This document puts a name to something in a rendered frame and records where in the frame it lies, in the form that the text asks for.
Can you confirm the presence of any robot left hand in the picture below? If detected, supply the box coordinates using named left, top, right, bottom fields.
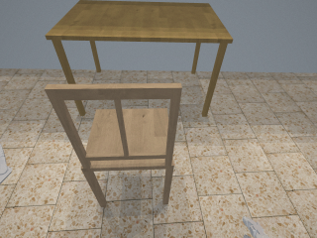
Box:
left=0, top=143, right=13, bottom=183

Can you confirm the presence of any table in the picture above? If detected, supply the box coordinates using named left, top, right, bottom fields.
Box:
left=45, top=0, right=234, bottom=117

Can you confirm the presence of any robot right hand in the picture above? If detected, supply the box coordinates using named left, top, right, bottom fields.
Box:
left=243, top=216, right=269, bottom=238

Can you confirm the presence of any chair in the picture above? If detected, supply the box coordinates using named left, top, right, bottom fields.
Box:
left=45, top=83, right=182, bottom=207

